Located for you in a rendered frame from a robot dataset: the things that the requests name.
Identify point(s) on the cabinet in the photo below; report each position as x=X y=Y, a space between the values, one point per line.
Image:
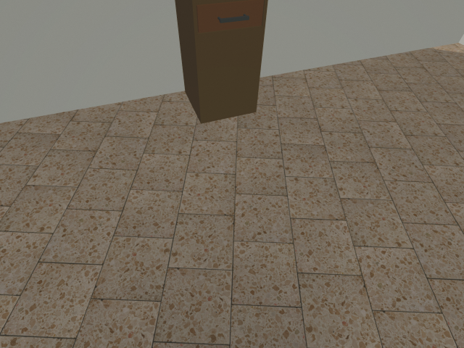
x=221 y=69

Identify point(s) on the handle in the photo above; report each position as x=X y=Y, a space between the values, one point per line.
x=233 y=19

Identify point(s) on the drawer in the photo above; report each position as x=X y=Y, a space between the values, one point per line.
x=207 y=15

